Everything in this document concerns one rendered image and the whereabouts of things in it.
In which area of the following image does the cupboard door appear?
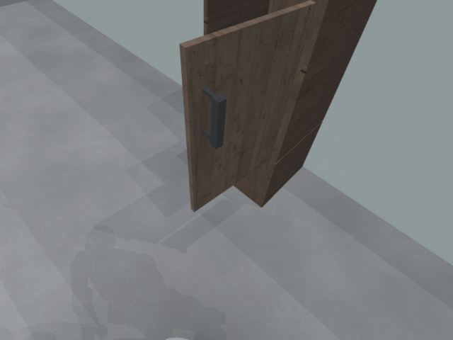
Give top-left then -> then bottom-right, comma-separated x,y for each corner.
179,0 -> 316,212

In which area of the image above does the handle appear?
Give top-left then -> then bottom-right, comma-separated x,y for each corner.
202,87 -> 227,149

